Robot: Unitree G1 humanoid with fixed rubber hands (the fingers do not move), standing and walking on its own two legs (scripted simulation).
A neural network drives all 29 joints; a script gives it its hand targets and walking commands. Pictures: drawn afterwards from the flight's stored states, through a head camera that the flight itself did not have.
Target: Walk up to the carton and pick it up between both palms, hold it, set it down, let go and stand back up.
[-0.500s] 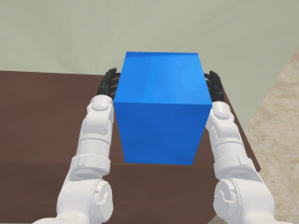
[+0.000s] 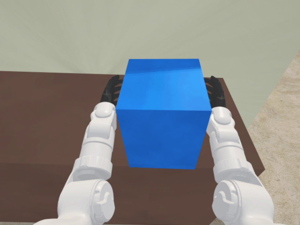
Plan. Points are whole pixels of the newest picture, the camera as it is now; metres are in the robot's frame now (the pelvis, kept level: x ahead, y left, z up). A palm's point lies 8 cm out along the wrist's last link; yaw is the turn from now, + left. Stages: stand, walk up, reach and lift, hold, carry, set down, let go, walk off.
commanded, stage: set down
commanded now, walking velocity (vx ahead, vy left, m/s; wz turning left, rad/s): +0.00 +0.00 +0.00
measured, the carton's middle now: (162, 115) +0.41 -0.07 +0.09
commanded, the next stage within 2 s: none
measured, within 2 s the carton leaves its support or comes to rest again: rests again in 0.36 s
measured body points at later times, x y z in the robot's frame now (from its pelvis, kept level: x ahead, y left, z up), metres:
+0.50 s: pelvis +0.00 +0.00 +0.00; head +0.01 +0.00 +0.45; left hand +0.43 +0.08 +0.12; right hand +0.39 -0.22 +0.13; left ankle -0.03 +0.12 -0.75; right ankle +0.00 -0.10 -0.75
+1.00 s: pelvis +0.00 +0.00 +0.00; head +0.02 -0.01 +0.45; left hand +0.43 +0.07 +0.12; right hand +0.39 -0.22 +0.12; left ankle -0.03 +0.12 -0.75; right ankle +0.00 -0.10 -0.75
